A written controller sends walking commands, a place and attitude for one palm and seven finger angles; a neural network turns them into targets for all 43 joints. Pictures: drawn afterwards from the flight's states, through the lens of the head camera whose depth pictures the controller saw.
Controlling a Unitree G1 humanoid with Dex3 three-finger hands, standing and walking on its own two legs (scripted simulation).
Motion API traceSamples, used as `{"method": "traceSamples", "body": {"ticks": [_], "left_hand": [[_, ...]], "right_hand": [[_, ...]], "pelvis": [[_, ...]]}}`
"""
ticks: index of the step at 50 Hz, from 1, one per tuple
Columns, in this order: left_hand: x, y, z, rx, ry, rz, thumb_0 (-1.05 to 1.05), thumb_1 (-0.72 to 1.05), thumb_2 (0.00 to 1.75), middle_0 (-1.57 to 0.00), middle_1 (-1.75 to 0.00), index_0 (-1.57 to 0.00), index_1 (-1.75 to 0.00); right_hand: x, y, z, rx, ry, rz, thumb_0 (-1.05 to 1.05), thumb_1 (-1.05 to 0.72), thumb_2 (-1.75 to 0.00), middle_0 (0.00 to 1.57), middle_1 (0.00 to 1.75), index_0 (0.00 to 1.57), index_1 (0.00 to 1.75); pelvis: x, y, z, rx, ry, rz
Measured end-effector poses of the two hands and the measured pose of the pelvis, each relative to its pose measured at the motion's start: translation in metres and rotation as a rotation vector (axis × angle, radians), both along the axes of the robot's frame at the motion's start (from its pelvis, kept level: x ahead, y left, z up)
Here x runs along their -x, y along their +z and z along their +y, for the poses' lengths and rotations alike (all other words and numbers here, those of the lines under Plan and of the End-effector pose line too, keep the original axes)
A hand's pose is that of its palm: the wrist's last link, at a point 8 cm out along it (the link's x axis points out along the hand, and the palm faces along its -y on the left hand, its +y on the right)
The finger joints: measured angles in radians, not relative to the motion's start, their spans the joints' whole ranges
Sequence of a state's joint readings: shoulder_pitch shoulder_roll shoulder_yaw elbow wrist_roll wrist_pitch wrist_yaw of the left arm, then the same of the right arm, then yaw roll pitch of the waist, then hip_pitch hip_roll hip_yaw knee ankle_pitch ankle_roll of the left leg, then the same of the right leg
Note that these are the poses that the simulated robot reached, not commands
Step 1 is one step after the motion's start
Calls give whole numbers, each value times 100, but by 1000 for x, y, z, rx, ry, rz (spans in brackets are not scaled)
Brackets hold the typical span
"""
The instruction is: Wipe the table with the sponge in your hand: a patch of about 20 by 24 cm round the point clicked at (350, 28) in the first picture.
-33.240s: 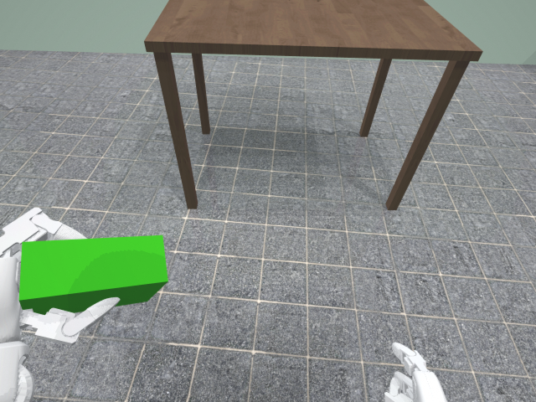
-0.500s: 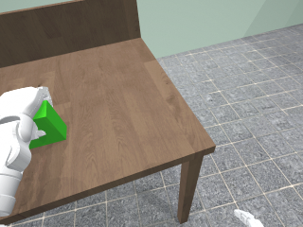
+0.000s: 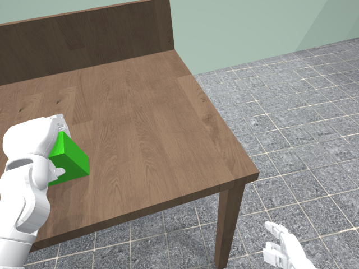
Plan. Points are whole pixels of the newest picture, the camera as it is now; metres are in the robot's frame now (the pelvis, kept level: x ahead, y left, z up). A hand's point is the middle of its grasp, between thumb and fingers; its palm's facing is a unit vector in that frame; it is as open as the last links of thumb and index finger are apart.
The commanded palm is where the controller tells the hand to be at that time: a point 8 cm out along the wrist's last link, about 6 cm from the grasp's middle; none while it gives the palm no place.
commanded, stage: wipe back along the middle lane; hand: left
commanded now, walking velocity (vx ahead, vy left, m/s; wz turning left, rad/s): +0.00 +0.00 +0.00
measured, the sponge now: (59, 165) +0.30 +0.32 +0.10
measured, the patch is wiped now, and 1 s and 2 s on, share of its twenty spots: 0.55 0.60 0.60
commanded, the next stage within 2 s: slide across to the third lane in 0.18 s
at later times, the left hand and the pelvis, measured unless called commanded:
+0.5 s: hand (54, 162) +0.26 +0.28 +0.16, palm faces +0.21 -0.05 -0.98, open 9.4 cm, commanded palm +0.23 +0.25 +0.18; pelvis -0.01 +0.00 +0.00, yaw +0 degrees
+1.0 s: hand (80, 155) +0.28 +0.23 +0.17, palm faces +0.17 -0.08 -0.98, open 9.3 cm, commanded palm +0.25 +0.21 +0.20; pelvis -0.01 -0.01 +0.00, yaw +1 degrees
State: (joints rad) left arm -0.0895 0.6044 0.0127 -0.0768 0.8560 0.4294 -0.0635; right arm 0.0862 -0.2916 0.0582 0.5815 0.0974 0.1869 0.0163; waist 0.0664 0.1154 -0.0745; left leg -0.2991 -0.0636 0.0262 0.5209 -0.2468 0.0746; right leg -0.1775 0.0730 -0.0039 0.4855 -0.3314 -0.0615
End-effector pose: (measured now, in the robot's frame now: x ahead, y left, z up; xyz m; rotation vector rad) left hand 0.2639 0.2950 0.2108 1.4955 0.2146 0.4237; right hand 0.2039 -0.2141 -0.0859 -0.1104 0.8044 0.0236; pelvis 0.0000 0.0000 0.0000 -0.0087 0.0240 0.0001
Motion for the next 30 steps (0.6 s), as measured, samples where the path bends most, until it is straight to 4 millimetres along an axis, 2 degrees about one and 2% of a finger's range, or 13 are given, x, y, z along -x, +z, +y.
{"method": "traceSamples", "body": {"ticks": [7, 17, 30], "left_hand": [[7, -1, -5, -3, -2, -10, 3, -39, 109, -68, -152, -71, -150], [29, -2, -17, 19, -20, -58, 3, -39, 109, -65, -154, -71, -148], [28, 0, -28, 31, 19, -73, 3, -42, 109, -66, -153, -76, -143]], "right_hand": [[6, -2, 3, -5, -2, -1, 1, -90, -90, 19, 30, 20, 30], [10, -8, 5, -14, 1, 8, 1, -90, -90, 19, 30, 20, 30], [-9, 0, 14, 6, 52, -38, 1, -90, -90, 19, 30, 20, 30]], "pelvis": [[3, 0, 2, 0, -4, -7], [4, -1, 5, -2, -7, -14], [9, -1, 0, -5, 16, -24]]}}
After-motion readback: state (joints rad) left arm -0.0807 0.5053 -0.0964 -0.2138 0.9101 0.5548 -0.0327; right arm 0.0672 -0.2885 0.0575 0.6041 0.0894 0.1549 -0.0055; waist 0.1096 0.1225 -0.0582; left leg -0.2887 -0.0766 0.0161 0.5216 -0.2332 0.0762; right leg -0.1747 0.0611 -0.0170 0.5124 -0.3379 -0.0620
